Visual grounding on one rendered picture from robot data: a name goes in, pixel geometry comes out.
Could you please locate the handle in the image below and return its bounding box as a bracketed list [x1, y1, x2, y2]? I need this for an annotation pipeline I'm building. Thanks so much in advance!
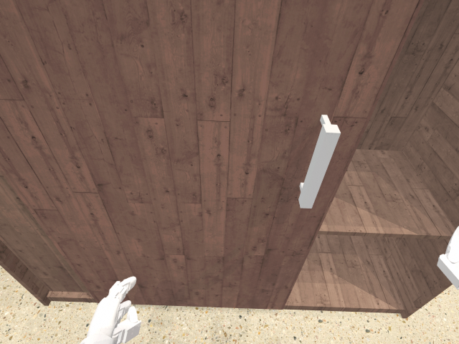
[298, 115, 341, 209]

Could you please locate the right robot hand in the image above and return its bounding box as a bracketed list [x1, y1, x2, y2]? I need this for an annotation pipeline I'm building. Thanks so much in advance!
[437, 226, 459, 290]

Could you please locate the wardrobe door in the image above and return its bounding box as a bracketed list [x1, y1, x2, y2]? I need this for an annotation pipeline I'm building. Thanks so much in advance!
[0, 172, 89, 292]
[0, 0, 424, 310]

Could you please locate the left robot hand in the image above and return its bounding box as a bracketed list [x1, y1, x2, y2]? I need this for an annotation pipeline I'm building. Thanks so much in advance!
[87, 277, 141, 344]

